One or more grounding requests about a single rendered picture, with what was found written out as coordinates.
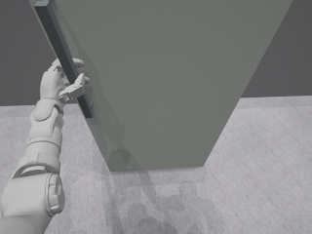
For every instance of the handle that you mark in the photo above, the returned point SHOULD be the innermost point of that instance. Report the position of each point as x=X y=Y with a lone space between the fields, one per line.
x=50 y=23

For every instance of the robot left forearm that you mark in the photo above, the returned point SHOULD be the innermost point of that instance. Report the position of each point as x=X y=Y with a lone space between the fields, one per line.
x=43 y=146

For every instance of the left robot upper arm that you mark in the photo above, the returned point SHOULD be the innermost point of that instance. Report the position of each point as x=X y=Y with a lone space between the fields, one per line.
x=30 y=203

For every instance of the fridge door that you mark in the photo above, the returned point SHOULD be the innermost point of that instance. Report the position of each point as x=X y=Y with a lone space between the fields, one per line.
x=165 y=75

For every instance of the left robot hand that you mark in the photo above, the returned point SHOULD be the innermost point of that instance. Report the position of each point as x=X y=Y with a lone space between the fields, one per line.
x=53 y=87

